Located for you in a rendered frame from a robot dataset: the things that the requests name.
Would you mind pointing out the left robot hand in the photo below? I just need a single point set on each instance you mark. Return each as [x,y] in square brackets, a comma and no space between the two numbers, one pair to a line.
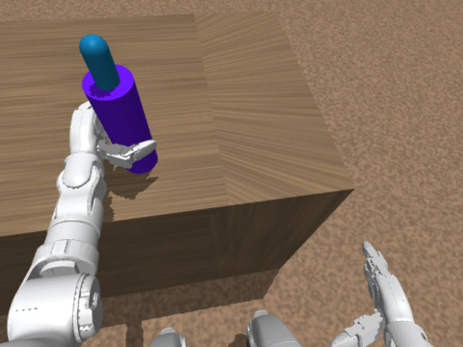
[87,135]

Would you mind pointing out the bottle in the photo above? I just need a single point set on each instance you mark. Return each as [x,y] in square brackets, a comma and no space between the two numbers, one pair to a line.
[112,92]

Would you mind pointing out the right robot arm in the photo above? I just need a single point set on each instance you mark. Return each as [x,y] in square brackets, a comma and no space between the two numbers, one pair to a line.
[405,334]

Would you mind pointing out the left robot arm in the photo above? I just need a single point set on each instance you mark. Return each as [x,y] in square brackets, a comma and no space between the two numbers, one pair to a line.
[59,303]

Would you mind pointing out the right robot hand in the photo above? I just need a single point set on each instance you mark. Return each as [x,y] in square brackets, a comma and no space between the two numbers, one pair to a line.
[391,303]

